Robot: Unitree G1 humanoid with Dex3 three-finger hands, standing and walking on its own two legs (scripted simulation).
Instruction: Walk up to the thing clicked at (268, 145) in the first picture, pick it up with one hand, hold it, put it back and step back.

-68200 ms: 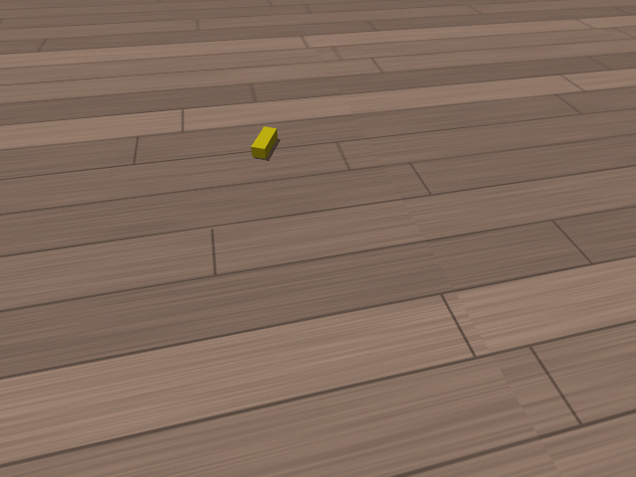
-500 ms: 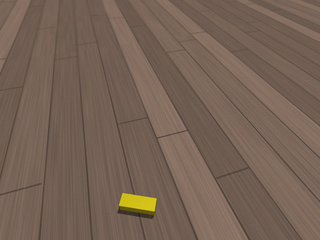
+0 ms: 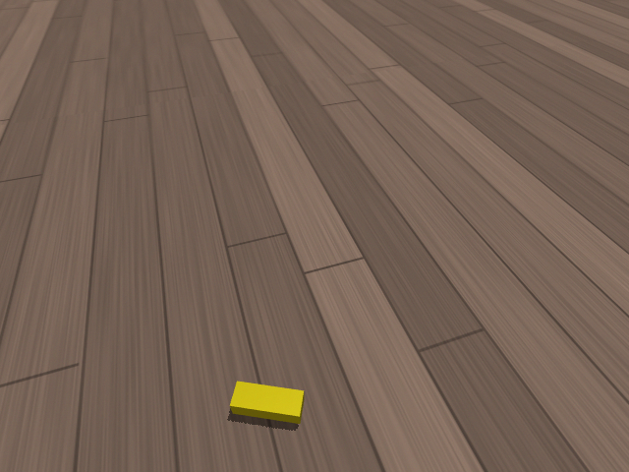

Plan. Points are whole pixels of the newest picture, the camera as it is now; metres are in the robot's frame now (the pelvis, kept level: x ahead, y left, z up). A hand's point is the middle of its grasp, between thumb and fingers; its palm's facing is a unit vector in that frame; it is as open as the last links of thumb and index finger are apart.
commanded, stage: stand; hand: left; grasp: from above
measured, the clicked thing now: (268, 402) +0.51 +0.15 -0.75
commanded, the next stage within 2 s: step back in 1.38 s
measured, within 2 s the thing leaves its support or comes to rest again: neither
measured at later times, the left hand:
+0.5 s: hand out of the picture +0.08 +0.23 -0.16, palm faces +0.01 -0.94 -0.33, open 7.4 cm
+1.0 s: hand out of the picture +0.09 +0.24 -0.15, palm faces -0.01 -0.94 -0.34, open 7.4 cm
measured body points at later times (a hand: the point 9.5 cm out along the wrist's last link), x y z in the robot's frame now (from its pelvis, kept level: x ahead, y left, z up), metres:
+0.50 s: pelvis +0.01 -0.01 +0.00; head +0.02 -0.01 +0.45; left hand +0.08 +0.28 -0.13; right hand +0.08 -0.30 -0.14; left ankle +0.01 +0.13 -0.75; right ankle +0.01 -0.12 -0.75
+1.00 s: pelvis +0.01 -0.01 +0.00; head +0.02 -0.01 +0.45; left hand +0.09 +0.29 -0.13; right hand +0.08 -0.30 -0.14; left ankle +0.01 +0.13 -0.75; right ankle +0.01 -0.12 -0.75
